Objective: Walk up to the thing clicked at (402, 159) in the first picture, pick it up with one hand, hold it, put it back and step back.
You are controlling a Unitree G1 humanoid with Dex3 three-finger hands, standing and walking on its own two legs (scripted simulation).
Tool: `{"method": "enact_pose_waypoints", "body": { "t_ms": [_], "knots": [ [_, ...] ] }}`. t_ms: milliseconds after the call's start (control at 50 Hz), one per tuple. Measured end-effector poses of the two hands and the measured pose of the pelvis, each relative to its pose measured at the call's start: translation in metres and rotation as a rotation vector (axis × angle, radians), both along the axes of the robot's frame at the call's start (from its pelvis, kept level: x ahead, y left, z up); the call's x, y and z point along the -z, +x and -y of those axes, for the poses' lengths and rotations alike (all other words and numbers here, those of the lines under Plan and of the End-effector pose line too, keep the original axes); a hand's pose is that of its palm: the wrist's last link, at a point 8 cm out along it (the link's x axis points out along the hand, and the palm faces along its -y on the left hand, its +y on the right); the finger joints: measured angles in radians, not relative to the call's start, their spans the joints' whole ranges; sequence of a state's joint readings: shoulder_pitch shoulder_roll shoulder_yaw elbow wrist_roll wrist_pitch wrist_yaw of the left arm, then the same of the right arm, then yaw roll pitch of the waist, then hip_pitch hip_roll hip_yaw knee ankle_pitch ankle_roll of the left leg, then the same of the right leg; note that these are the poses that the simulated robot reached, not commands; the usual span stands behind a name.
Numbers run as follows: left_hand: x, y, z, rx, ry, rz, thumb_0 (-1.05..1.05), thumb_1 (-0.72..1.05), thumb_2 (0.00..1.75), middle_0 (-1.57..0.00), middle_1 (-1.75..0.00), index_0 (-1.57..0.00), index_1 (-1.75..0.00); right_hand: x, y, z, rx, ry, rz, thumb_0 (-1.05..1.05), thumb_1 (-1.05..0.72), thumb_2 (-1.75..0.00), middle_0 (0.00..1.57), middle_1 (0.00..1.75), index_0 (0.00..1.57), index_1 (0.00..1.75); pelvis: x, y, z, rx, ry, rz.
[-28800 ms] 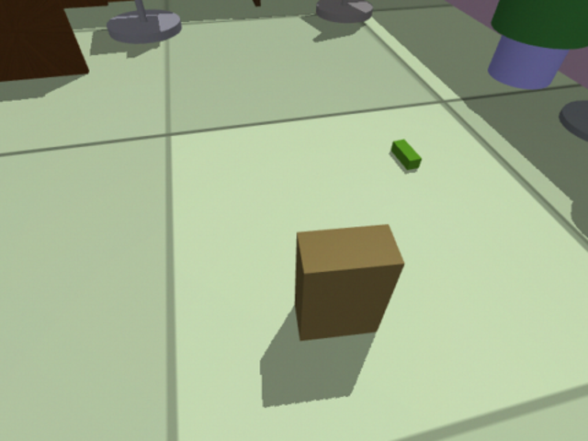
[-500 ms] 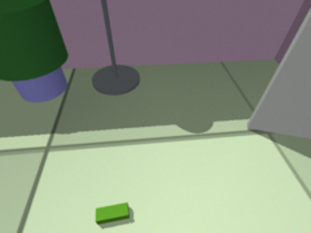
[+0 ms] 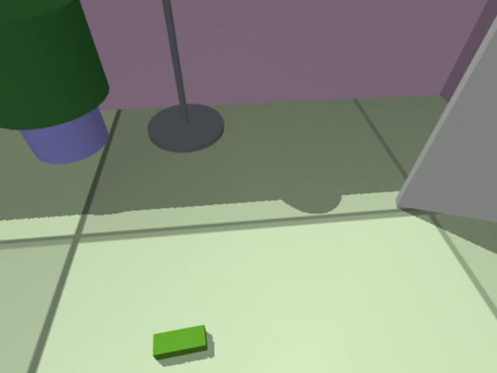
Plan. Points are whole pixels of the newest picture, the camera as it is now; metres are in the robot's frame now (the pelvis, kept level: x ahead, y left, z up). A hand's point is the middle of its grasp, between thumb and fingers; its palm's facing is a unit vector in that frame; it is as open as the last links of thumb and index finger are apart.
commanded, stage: stand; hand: left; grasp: from above
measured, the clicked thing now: (180, 342) +0.42 +0.25 -0.75
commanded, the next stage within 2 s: rise first in 0.38 s
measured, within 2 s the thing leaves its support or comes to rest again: neither
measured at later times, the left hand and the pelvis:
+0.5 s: hand out of the picture +0.07 +0.26 -0.16, palm faces -0.02 -0.94 -0.35, open 7.4 cm; pelvis +0.00 +0.00 +0.00, yaw +0 degrees
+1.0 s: hand out of the picture +0.13 +0.27 -0.21, palm faces -0.09 -0.90 -0.42, open 13.3 cm; pelvis -0.02 +0.01 -0.05, yaw +0 degrees
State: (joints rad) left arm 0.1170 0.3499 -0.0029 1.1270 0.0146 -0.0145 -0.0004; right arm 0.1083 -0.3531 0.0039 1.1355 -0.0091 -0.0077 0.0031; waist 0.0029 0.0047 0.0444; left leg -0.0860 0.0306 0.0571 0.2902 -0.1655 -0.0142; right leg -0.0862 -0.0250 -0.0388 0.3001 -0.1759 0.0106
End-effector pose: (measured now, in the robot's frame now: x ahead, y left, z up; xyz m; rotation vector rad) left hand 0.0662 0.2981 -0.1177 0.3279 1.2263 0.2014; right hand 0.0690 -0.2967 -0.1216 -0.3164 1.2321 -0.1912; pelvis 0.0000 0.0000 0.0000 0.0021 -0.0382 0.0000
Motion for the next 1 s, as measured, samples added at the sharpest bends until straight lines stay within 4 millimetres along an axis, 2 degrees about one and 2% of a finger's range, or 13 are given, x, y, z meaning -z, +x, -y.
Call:
{"method": "enact_pose_waypoints", "body": {
  "t_ms": [500, 560, 680, 740, 860, 1000],
  "knots": [
    [0.002, 0.002, -0.002, 0.0, -0.005, 0.004, 0.0, 0.9, 0.9, -0.2, -0.31, -0.2, -0.31, -0.002, 0.002, -0.001, 0.002, -0.006, 0.003, 0.01, -0.9, -0.9, 0.2, 0.3, 0.21, 0.3, 0.0, 0.001, -0.002, -0.001, -0.003, 0.002],
    [0.001, 0.017, 0.001, -0.035, -0.01, 0.078, 0.01, 0.86, 0.92, -0.19, -0.35, -0.19, -0.35, -0.003, 0.007, -0.008, 0.002, -0.003, 0.075, 0.01, -0.92, -0.9, 0.2, 0.3, 0.2, 0.3, 0.003, -0.004, -0.003, -0.014, -0.003, -0.029],
    [0.012, 0.06, 0.002, 0.019, -0.023, 0.122, 0.01, 0.6, 0.97, -0.14, -0.6, -0.13, -0.6, 0.006, 0.007, -0.031, 0.002, 0.037, 0.133, 0.01, -0.95, -0.91, 0.2, 0.3, 0.2, 0.3, 0.014, -0.017, -0.003, -0.013, -0.006, -0.118],
    [0.016, 0.072, -0.001, 0.06, -0.006, 0.141, 0.0, 0.42, 0.98, -0.1, -0.77, -0.1, -0.75, 0.01, 0.004, -0.04, 0.017, 0.053, 0.146, 0.01, -0.95, -0.91, 0.2, 0.3, 0.2, 0.3, 0.02, -0.017, -0.004, -0.006, -0.006, -0.152],
    [0.025, 0.07, -0.006, 0.091, 0.047, 0.106, 0.0, 0.01, 0.99, -0.06, -0.97, -0.08, -0.96, 0.02, 0.006, -0.051, 0.027, 0.072, 0.179, 0.01, -0.93, -0.9, 0.2, 0.3, 0.21, 0.3, 0.032, -0.014, -0.01, -0.005, -0.012, -0.189],
    [0.048, 0.057, -0.009, 0.109, 0.072, 0.083, 0.0, -0.36, 1.0, -0.06, -1.05, -0.07, -1.04, 0.03, 0.03, -0.054, -0.018, 0.055, 0.276, 0.01, -0.89, -0.89, 0.2, 0.3, 0.21, 0.3, 0.055, -0.016, -0.015, -0.005, -0.02, -0.247]
  ]
}}
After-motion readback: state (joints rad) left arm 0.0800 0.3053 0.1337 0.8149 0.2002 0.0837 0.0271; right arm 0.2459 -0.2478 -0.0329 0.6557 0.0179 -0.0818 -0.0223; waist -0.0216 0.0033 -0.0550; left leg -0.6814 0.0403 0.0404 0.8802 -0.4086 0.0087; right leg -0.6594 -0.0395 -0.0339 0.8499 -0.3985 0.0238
